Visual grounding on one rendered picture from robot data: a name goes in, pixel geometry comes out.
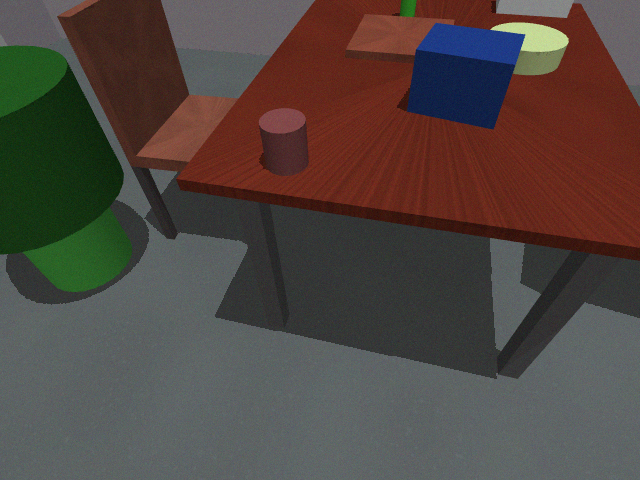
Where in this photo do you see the potted plant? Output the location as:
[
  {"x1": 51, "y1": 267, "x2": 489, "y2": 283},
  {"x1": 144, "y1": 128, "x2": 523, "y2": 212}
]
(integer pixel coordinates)
[{"x1": 0, "y1": 46, "x2": 132, "y2": 292}]

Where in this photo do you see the chair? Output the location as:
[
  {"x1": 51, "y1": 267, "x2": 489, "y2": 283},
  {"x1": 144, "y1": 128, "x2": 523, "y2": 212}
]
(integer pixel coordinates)
[{"x1": 57, "y1": 0, "x2": 239, "y2": 240}]

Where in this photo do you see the table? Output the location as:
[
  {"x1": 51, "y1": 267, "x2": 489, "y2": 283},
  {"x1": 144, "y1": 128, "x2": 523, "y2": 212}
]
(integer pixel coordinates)
[{"x1": 176, "y1": 0, "x2": 640, "y2": 379}]

